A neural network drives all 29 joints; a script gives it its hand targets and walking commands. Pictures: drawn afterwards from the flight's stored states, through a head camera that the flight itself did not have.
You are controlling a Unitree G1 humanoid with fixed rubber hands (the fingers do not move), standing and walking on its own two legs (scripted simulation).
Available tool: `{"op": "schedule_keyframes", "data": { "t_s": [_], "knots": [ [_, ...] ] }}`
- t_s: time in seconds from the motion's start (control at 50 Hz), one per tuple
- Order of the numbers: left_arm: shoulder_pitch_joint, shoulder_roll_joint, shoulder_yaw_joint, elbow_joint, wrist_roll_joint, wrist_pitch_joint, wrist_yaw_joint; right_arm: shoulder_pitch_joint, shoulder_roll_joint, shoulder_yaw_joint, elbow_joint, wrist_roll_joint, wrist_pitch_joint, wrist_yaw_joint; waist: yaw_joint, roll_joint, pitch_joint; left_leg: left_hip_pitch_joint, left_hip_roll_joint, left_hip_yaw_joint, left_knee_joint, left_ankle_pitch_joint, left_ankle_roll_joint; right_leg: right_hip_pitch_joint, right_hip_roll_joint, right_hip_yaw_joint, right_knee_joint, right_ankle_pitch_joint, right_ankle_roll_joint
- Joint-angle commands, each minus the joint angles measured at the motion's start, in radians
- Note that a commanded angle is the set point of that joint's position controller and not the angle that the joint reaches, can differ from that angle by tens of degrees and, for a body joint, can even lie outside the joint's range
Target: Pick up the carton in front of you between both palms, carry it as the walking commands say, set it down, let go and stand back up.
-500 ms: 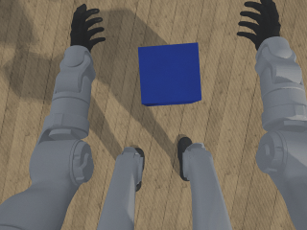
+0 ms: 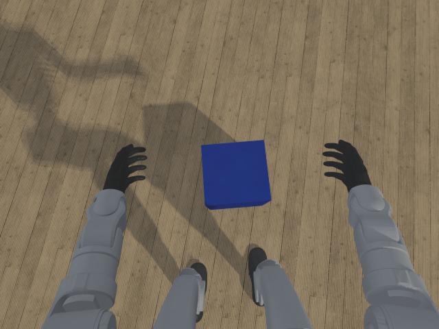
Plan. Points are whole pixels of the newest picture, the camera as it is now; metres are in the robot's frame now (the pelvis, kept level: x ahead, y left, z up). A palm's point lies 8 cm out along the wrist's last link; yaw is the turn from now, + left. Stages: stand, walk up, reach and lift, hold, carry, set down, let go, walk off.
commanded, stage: let go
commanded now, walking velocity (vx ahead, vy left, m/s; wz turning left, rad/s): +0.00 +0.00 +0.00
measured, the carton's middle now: (234, 178) +0.45 -0.02 -0.59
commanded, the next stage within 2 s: stand in 0.88 s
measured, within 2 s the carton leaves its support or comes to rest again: neither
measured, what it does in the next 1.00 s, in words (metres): rises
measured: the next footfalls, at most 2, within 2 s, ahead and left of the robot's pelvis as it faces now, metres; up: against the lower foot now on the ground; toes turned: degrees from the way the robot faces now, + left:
none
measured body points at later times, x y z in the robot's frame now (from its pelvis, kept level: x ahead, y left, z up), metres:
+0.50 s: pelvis +0.04 +0.02 +0.06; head +0.09 +0.01 +0.51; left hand +0.22 +0.25 -0.01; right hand +0.21 -0.22 -0.02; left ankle +0.00 +0.13 -0.68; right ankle +0.05 -0.11 -0.68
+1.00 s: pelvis +0.04 +0.01 +0.06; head +0.05 +0.01 +0.51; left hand +0.21 +0.27 -0.02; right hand +0.20 -0.25 -0.03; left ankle +0.00 +0.13 -0.68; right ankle +0.05 -0.11 -0.68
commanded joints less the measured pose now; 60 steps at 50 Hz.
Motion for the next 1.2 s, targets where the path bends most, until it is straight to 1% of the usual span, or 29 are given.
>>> {"op": "schedule_keyframes", "data": {
  "t_s": [0.0,0.06,0.14,0.24,0.34,0.38,0.48,0.54,0.58,0.62,0.68,0.76,0.84,0.86,0.88,0.9,0.92,0.94,0.96,1.06,1.18],
  "knots": [
    [0.043,0.088,-0.002,-0.084,-0.010,-0.050,-0.011,0.028,-0.069,0.009,-0.102,0.011,-0.048,0.001,-0.003,-0.053,-0.667,0.169,-0.030,0.055,-0.128,0.308,-0.011,0.821,0.000,0.024,-0.033,0.485,0.009],
    [0.162,0.089,-0.018,-0.084,-0.018,-0.076,-0.015,0.154,-0.065,0.029,-0.107,0.022,-0.075,-0.002,0.000,-0.051,-0.595,0.254,-0.024,0.047,-0.175,0.329,-0.007,0.864,-0.002,0.026,-0.080,0.498,0.011],
    [0.298,0.093,-0.042,-0.119,-0.031,-0.105,-0.018,0.303,-0.064,0.056,-0.142,0.040,-0.105,-0.006,0.001,-0.036,-0.495,0.395,-0.018,0.035,-0.244,0.360,-0.005,0.917,0.003,0.020,-0.152,0.486,0.014],
    [0.457,0.098,-0.080,-0.174,-0.043,-0.122,-0.023,0.479,-0.063,0.087,-0.198,0.058,-0.125,-0.004,0.004,-0.010,-0.348,0.579,-0.007,0.024,-0.336,0.381,-0.006,0.984,0.015,0.002,-0.252,0.410,0.016],
    [0.590,0.111,-0.107,-0.226,-0.053,-0.119,-0.031,0.624,-0.074,0.113,-0.250,0.064,-0.122,0.001,0.007,0.002,-0.191,0.741,0.000,0.021,-0.437,0.386,-0.004,1.084,0.029,-0.014,-0.355,0.351,0.019],
    [0.609,0.113,-0.117,-0.240,-0.056,-0.108,-0.035,0.648,-0.076,0.123,-0.263,0.069,-0.111,0.002,0.006,0.006,-0.116,0.764,0.001,0.022,-0.467,0.352,-0.004,1.112,0.031,-0.018,-0.382,0.311,0.018],
    [0.625,0.122,-0.134,-0.259,-0.055,-0.057,-0.045,0.675,-0.089,0.137,-0.295,0.067,-0.056,0.015,0.005,0.007,0.050,0.765,0.009,0.026,-0.538,0.205,0.007,1.181,0.035,-0.034,-0.420,0.200,0.024],
    [0.617,0.124,-0.137,-0.263,-0.050,-0.023,-0.049,0.670,-0.093,0.138,-0.303,0.063,-0.020,0.023,0.005,0.015,0.120,0.741,0.020,0.026,-0.564,0.129,0.017,1.227,0.038,-0.041,-0.416,0.159,0.028],
    [0.608,0.125,-0.134,-0.261,-0.046,-0.003,-0.050,0.661,-0.095,0.136,-0.303,0.061,0.001,0.025,0.005,0.020,0.151,0.729,0.025,0.026,-0.570,0.102,0.022,1.248,0.039,-0.044,-0.410,0.143,0.029],
    [0.610,0.125,-0.132,-0.261,-0.042,0.013,-0.050,0.662,-0.096,0.134,-0.304,0.058,0.018,0.027,0.006,0.021,0.165,0.732,0.027,0.026,-0.569,0.103,0.025,1.266,0.039,-0.043,-0.406,0.147,0.028],
    [0.618,0.127,-0.126,-0.261,-0.037,0.027,-0.050,0.671,-0.096,0.131,-0.306,0.054,0.033,0.025,0.005,0.015,0.164,0.761,0.021,0.029,-0.554,0.144,0.022,1.277,0.039,-0.039,-0.405,0.175,0.025],
    [0.622,0.128,-0.120,-0.266,-0.033,0.035,-0.050,0.677,-0.091,0.133,-0.315,0.053,0.038,0.023,0.004,0.000,0.143,0.814,0.007,0.032,-0.526,0.214,0.015,1.271,0.035,-0.030,-0.409,0.222,0.021],
    [0.619,0.127,-0.117,-0.272,-0.032,0.035,-0.052,0.675,-0.086,0.135,-0.323,0.054,0.038,0.021,0.002,-0.009,0.123,0.847,-0.002,0.033,-0.509,0.254,0.012,1.264,0.032,-0.022,-0.410,0.265,0.022],
    [0.605,0.143,-0.130,-0.340,-0.016,0.086,-0.020,0.740,-0.092,0.126,-0.262,0.073,0.002,0.003,-0.008,0.029,0.066,0.857,-0.030,0.039,-0.480,0.257,-0.005,1.291,0.030,-0.027,-0.382,0.312,0.010],
    [0.621,0.271,-0.088,-0.133,-0.028,0.024,0.024,0.654,-0.211,0.119,-0.166,0.036,-0.023,-0.040,0.044,-0.049,0.082,0.809,0.042,0.021,-0.425,0.255,-0.019,1.085,-0.058,-0.004,-0.375,0.237,0.035],
    [0.643,0.275,-0.094,-0.114,-0.020,-0.005,0.037,0.673,-0.198,0.113,-0.168,0.033,-0.037,-0.055,0.018,-0.045,0.062,0.872,0.049,0.007,-0.416,0.229,-0.017,1.042,-0.064,0.021,-0.391,0.176,0.029],
    [0.622,0.260,-0.101,-0.100,-0.018,-0.025,0.037,0.674,-0.194,0.121,-0.152,0.028,-0.047,-0.058,0.010,-0.027,0.062,0.871,0.054,-0.004,-0.421,0.179,-0.011,1.006,-0.064,0.030,-0.398,0.097,0.026],
    [0.607,0.251,-0.105,-0.088,-0.015,-0.039,0.037,0.674,-0.191,0.126,-0.137,0.024,-0.054,-0.059,0.006,-0.015,0.066,0.859,0.059,-0.016,-0.427,0.143,-0.003,0.992,-0.062,0.033,-0.400,0.055,0.020],
    [0.593,0.240,-0.111,-0.073,-0.016,-0.050,0.036,0.670,-0.187,0.129,-0.121,0.023,-0.058,-0.061,0.004,-0.008,0.069,0.848,0.064,-0.025,-0.426,0.134,0.003,0.983,-0.060,0.035,-0.395,0.041,0.015],
    [0.585,0.264,-0.118,0.002,-0.015,-0.075,0.031,0.663,-0.218,0.132,-0.061,0.029,-0.075,-0.059,0.003,-0.009,0.027,0.863,0.078,-0.044,-0.403,0.267,0.010,1.010,-0.068,0.037,-0.360,0.192,0.002],
    [0.586,0.297,-0.126,0.075,-0.017,-0.089,0.040,0.675,-0.248,0.136,-0.005,0.028,-0.084,-0.068,0.000,-0.008,0.022,0.892,0.090,-0.061,-0.406,0.348,0.017,1.028,-0.082,0.047,-0.355,0.262,-0.005]
  ]
}}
